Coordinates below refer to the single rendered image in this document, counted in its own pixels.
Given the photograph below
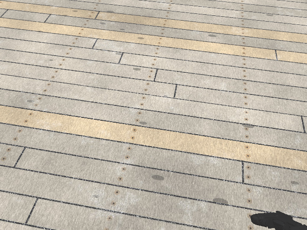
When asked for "robot right hand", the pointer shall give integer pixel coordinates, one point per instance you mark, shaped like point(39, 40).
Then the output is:
point(278, 221)

